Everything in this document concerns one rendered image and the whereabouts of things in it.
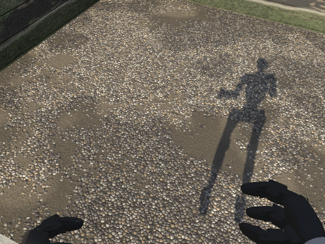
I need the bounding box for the robot right hand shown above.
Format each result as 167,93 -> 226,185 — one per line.
239,179 -> 325,244

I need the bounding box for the robot left hand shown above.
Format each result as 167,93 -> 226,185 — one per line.
21,214 -> 84,244

